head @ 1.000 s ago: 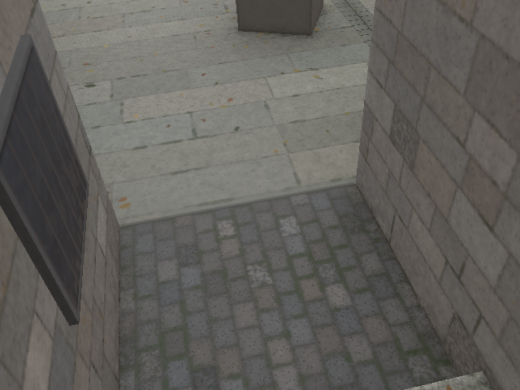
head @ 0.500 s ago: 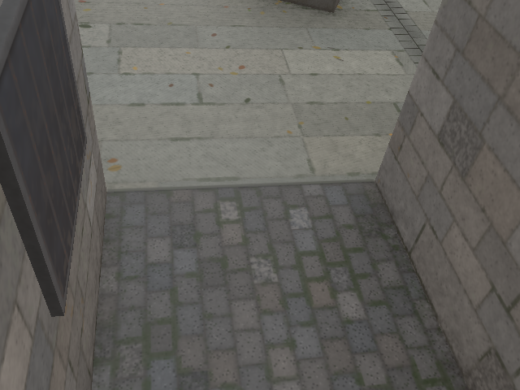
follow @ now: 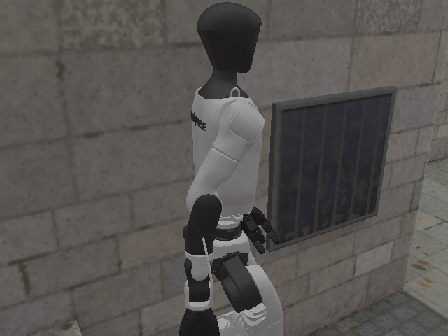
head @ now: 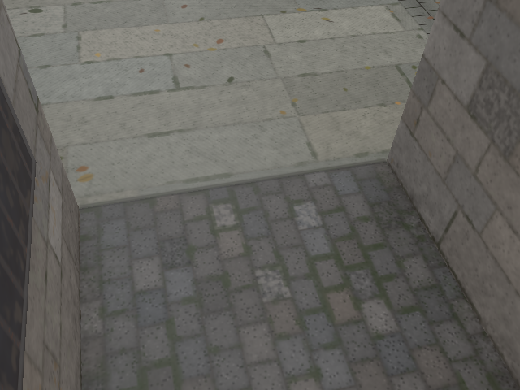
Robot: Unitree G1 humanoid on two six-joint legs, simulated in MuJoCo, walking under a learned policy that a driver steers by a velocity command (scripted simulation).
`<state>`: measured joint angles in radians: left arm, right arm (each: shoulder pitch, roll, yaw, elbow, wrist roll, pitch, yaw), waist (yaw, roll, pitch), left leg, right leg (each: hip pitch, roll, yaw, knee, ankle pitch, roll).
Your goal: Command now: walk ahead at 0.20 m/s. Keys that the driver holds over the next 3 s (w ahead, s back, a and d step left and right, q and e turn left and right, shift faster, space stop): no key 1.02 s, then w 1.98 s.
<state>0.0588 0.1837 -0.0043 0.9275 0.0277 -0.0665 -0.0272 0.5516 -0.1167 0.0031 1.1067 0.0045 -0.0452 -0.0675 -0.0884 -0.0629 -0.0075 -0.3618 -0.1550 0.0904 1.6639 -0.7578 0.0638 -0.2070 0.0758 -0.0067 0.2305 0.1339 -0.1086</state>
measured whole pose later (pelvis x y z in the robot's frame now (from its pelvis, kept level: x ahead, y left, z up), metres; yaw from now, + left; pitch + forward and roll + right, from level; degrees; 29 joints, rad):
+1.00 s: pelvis +0.30 +0.00 -0.24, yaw -1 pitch -1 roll +0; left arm 0.10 0.11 -0.03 0.81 0.01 0.00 0.01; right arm 0.49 -0.17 0.01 0.95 0.00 -0.03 -0.05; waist -0.09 0.00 -0.01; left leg -0.21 0.08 0.06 0.67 -0.44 -0.02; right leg -0.36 -0.02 0.00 0.64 -0.29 0.03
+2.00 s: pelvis +0.72 -0.10 -0.21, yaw -2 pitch -1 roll +0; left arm 0.36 0.19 0.05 1.00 0.01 -0.09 -0.01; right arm 0.24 -0.20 -0.05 0.93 -0.02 -0.06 0.02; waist 0.00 0.03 0.04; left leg -0.58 0.07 -0.03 1.06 -0.23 0.09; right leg -0.14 0.10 -0.09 0.34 -0.20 -0.13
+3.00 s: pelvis +1.27 -0.19 -0.22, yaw -3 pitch +0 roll +1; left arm 0.23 0.21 0.05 0.95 0.02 -0.08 -0.01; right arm 0.31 -0.23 -0.05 1.01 -0.02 -0.07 0.01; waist -0.02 0.03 0.05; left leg -0.38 0.02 0.01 1.12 -0.31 0.08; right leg -0.27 0.04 -0.09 0.41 -0.15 -0.09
